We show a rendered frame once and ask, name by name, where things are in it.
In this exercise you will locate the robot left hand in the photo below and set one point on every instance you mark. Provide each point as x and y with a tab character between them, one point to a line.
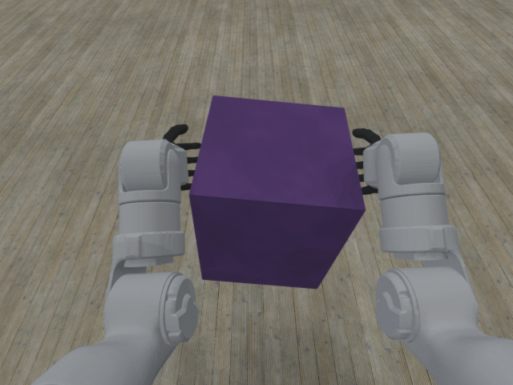
171	135

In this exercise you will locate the robot right upper arm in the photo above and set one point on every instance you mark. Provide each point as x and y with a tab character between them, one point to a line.
433	312

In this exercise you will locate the carton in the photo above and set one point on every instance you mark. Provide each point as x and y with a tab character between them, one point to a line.
275	194

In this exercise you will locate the left robot forearm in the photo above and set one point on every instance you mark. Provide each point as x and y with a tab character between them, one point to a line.
151	173

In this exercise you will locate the robot left upper arm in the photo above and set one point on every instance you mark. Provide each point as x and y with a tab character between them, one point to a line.
146	317

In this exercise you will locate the robot right hand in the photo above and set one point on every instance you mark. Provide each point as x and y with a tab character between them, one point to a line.
372	138

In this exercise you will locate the right robot forearm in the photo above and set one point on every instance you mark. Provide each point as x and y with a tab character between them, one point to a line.
407	171

